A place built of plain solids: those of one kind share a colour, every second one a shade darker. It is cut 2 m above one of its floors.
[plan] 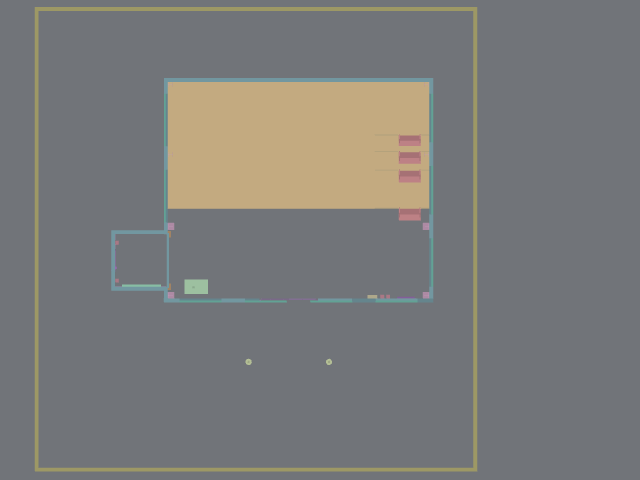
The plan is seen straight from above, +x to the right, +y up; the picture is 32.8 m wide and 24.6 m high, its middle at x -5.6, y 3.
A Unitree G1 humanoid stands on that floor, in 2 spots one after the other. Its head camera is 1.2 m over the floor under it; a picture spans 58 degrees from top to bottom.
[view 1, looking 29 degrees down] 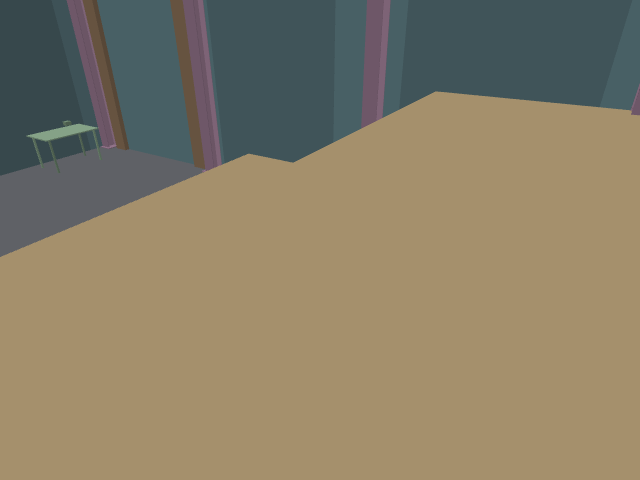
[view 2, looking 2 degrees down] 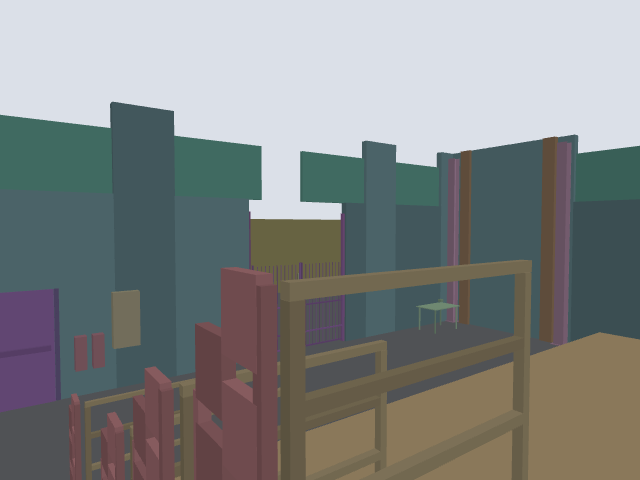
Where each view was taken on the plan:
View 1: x -6.70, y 10.35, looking -149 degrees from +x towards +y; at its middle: raised_floor_bank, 2.48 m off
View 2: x -1.00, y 9.35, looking -126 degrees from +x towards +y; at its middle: yard_bound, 22.29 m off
